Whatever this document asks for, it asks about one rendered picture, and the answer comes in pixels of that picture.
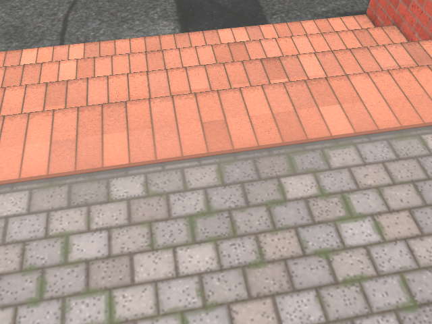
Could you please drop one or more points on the stairs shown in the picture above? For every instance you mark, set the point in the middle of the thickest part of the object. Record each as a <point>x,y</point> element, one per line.
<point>64,76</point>

